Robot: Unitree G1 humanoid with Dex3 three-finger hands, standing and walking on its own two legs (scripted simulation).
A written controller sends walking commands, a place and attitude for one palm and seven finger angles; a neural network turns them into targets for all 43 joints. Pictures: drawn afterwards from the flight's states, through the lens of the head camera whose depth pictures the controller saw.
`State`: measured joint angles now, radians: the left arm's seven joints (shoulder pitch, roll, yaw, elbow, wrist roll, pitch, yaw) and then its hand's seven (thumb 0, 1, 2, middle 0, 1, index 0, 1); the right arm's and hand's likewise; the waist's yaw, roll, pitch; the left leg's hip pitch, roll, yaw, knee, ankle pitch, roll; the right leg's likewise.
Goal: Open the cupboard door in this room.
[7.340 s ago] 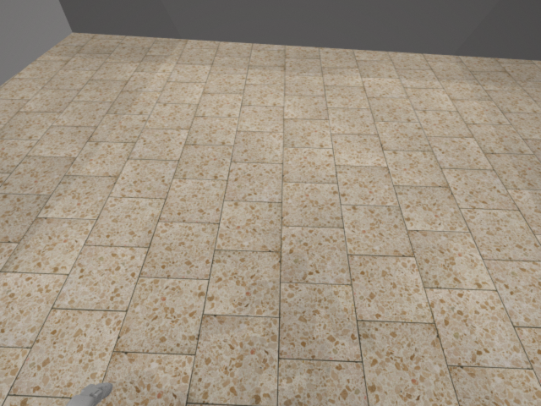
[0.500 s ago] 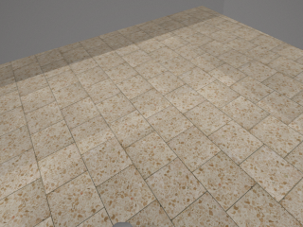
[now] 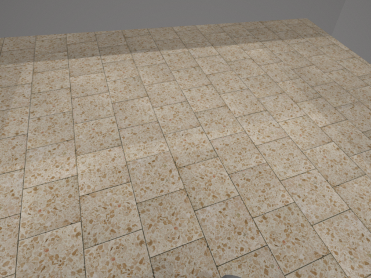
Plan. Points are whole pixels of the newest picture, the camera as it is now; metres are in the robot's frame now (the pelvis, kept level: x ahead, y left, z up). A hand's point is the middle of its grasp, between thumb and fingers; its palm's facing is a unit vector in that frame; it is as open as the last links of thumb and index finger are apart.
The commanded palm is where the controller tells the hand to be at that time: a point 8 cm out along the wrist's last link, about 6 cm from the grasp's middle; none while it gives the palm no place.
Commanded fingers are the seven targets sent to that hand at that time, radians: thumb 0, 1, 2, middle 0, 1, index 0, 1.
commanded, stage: turn or walk to find it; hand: left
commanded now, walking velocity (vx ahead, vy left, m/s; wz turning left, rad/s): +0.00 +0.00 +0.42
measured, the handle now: out of the picture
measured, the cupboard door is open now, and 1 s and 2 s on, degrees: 0 0 0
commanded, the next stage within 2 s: none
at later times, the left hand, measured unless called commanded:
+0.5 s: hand out of the picture +0.01 +0.15 -0.15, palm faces +0.24 -0.93 -0.27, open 7.4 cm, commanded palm none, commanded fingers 0.00 0.90 0.90 -0.20 -0.30 -0.20 -0.30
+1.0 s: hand out of the picture -0.10 +0.24 -0.18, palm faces +0.46 -0.86 -0.23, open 7.4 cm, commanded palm none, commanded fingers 0.00 0.90 0.90 -0.20 -0.30 -0.20 -0.30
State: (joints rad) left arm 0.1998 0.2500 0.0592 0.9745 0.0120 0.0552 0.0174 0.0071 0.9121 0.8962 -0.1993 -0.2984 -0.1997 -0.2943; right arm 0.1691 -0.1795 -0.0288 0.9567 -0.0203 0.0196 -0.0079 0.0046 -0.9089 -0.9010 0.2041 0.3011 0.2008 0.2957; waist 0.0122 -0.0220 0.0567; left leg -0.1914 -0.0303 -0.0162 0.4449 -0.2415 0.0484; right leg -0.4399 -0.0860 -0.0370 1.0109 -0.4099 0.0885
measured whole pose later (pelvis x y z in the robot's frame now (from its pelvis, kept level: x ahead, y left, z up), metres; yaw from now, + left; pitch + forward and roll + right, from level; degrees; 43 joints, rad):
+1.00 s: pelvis -0.07 +0.02 +0.00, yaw +25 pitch +0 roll -2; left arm 0.19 0.26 0.06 0.98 0.01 0.05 0.02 0.01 0.91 0.90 -0.20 -0.30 -0.20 -0.29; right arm 0.18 -0.17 -0.03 0.96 -0.02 0.01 -0.01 0.00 -0.91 -0.90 0.20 0.30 0.20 0.30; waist 0.01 -0.03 0.06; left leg -0.19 -0.04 0.00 0.42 -0.22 0.08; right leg -0.46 -0.10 -0.02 1.10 -0.37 0.10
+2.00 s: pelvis -0.11 -0.04 -0.01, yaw +50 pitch -1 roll -1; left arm 0.27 0.26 0.06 1.02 0.02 0.07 0.02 0.01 0.91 0.90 -0.20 -0.30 -0.20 -0.29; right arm 0.12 -0.20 -0.03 0.94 -0.02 0.02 0.00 0.00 -0.91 -0.90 0.20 0.30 0.20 0.30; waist 0.04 -0.04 0.07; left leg -0.22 0.00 0.03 0.53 -0.30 0.03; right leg -0.41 -0.10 -0.09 1.03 -0.48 0.06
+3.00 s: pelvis -0.14 -0.10 -0.01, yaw +75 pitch -1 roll -1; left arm 0.28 0.26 0.06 1.03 0.02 0.07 0.03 0.01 0.91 0.90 -0.20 -0.30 -0.20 -0.29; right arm 0.13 -0.19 -0.03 0.96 -0.02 0.02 -0.01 0.01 -0.91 -0.90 0.20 0.30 0.20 0.29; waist 0.04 -0.05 0.06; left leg -0.22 0.01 0.07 0.56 -0.33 0.04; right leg -0.39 -0.12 -0.11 0.96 -0.50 0.05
